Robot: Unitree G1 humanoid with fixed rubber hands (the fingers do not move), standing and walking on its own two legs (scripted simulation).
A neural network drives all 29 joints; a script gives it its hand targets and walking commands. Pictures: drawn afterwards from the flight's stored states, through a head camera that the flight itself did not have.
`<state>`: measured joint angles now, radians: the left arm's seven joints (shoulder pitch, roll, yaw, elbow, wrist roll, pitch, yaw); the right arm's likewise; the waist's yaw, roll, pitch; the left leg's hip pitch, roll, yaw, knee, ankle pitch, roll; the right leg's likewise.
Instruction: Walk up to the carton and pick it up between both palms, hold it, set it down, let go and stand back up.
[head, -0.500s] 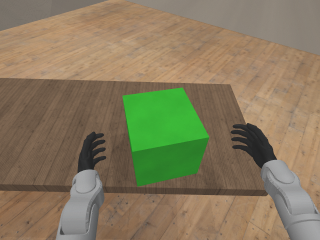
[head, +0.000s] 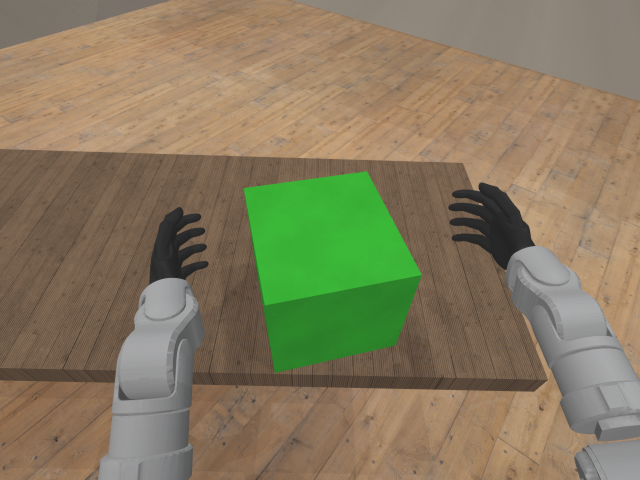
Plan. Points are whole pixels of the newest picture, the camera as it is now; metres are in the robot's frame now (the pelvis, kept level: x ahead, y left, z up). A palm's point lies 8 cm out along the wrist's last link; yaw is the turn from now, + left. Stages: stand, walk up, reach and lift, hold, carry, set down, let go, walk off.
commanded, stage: reach and lift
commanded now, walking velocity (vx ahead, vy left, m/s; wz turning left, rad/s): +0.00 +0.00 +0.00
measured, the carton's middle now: (322, 269) +0.42 +0.02 +0.00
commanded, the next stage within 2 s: none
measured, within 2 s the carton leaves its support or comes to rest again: neither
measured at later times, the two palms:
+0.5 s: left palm (175, 231) +0.36 +0.20 +0.14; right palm (489, 187) +0.42 -0.18 +0.17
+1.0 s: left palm (212, 271) +0.37 +0.17 +0.05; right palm (454, 234) +0.43 -0.16 +0.08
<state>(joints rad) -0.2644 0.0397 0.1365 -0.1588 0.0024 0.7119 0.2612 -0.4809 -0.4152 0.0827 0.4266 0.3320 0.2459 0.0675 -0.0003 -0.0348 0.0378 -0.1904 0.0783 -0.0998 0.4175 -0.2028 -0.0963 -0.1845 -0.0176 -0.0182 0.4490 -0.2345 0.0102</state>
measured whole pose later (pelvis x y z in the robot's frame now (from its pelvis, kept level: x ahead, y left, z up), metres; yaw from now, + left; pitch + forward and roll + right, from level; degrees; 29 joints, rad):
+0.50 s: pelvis +0.01 +0.00 +0.00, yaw +0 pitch -1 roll -1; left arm -0.54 0.06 0.16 0.11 0.00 0.69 0.26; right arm -0.79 -0.43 0.14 0.73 0.36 0.27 0.07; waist 0.04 -0.03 0.02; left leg -0.20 0.08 -0.10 0.42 -0.21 -0.10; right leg -0.18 -0.01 -0.02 0.44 -0.23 0.01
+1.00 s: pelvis +0.00 +0.00 +0.00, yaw +0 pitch +5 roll -1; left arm -0.55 -0.03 0.18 0.59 0.00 0.18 0.25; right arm -0.79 -0.31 0.15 1.06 0.36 -0.07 0.06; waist 0.07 -0.01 0.00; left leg -0.32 0.09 -0.10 0.42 -0.19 -0.10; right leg -0.30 0.00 -0.02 0.43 -0.21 0.01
